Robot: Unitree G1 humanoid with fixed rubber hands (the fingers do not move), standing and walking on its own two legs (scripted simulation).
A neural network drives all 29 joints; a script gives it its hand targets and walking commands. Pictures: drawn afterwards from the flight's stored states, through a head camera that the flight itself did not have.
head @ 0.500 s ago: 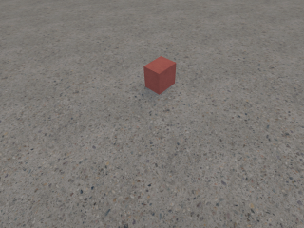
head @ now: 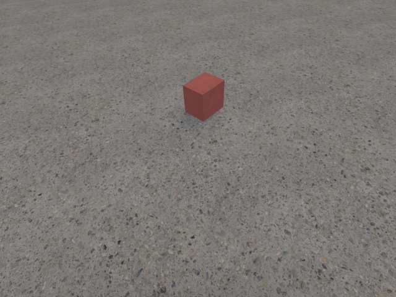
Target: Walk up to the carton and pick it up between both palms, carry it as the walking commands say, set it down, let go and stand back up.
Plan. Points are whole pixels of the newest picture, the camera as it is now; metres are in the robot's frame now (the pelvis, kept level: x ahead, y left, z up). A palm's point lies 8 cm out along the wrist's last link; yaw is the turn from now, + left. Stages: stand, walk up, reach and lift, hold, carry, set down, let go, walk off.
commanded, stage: walk up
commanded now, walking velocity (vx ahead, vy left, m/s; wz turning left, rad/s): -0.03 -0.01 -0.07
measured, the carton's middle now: (204, 96) +1.68 -0.07 -0.65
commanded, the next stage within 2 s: none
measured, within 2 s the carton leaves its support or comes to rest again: neither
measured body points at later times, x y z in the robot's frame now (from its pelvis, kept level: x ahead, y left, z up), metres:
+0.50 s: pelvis -0.01 +0.00 +0.00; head +0.00 -0.01 +0.45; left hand +0.06 +0.25 -0.14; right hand +0.01 -0.25 -0.15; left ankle +0.01 +0.14 -0.74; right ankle +0.03 -0.08 -0.74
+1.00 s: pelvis +0.00 +0.00 +0.00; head +0.00 -0.01 +0.45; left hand +0.09 +0.25 -0.14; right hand +0.02 -0.26 -0.16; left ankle +0.01 +0.14 -0.74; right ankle +0.03 -0.08 -0.74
